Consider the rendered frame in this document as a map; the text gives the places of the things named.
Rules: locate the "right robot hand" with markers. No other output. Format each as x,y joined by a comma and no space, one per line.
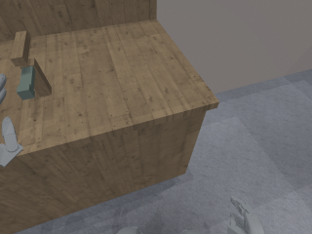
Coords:
251,223

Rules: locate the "tap lever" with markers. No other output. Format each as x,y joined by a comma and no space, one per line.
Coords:
26,83

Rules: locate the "left robot hand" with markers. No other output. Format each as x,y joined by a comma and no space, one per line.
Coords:
11,148

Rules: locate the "counter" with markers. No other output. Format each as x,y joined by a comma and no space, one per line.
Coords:
117,106

